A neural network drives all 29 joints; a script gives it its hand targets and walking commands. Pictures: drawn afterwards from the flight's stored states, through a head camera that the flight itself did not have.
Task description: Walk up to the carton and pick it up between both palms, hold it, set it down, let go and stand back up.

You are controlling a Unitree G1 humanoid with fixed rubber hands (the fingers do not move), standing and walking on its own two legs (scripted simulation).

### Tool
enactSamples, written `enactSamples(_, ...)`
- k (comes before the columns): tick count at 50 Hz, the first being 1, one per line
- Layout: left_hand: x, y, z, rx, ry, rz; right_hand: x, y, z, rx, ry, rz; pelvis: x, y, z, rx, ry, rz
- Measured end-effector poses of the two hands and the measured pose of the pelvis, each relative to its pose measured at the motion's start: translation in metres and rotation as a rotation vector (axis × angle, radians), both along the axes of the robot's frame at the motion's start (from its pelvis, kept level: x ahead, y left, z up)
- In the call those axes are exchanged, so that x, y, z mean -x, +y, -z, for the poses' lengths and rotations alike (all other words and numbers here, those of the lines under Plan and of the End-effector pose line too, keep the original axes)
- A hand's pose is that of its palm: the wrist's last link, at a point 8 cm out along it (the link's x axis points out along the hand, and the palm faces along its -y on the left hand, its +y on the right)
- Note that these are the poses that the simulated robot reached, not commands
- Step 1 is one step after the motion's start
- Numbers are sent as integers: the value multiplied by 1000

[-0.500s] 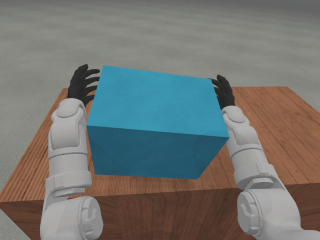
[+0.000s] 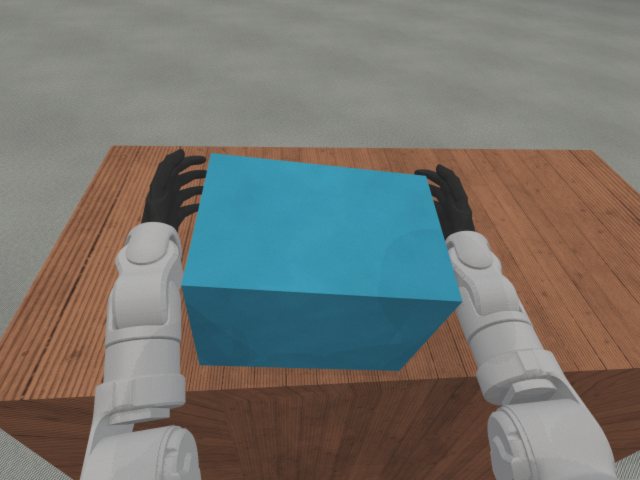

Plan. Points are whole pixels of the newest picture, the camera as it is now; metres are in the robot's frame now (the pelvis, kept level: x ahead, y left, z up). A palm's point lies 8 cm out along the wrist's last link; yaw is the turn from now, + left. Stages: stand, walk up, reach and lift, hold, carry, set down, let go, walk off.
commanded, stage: set down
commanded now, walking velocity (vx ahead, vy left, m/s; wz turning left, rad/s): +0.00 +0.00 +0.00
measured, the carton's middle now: (312, 270) +0.35 +0.01 +0.11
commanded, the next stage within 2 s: none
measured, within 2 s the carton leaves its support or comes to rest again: rests again in 1.58 s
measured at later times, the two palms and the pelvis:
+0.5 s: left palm (171, 226) +0.40 +0.18 +0.14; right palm (445, 242) +0.39 -0.17 +0.12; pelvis -0.01 +0.00 +0.00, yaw -1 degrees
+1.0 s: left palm (178, 236) +0.41 +0.18 +0.11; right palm (434, 246) +0.41 -0.17 +0.09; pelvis +0.01 +0.00 +0.00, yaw -1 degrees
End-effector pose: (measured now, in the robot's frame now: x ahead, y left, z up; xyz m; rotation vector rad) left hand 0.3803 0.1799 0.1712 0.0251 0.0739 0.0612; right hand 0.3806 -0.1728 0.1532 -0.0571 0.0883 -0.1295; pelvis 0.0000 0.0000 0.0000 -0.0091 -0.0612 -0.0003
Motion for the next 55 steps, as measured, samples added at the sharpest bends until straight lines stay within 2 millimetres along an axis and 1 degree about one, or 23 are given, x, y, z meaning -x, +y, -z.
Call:
enactSamples(7,-1,8,8,0,28,-3,-2,8,8,-4,27,-6,1,3,0,1,3,-4)
enactSamples(12,-4,10,13,-7,43,4,-2,10,16,-7,41,-2,4,4,0,2,13,-4)
enactSamples(26,-17,0,28,-11,92,15,-7,-1,33,5,88,-3,8,2,-2,0,69,14)
enactSamples(32,-23,-1,37,-10,108,13,-14,-2,39,12,103,-9,6,0,-2,-2,90,18)
enactSamples(44,-33,3,54,-26,127,10,-25,2,55,15,119,-18,-4,3,-1,0,134,16)
enactSamples(55,-33,2,67,-32,133,6,-25,1,65,22,122,-18,-8,6,0,4,155,16)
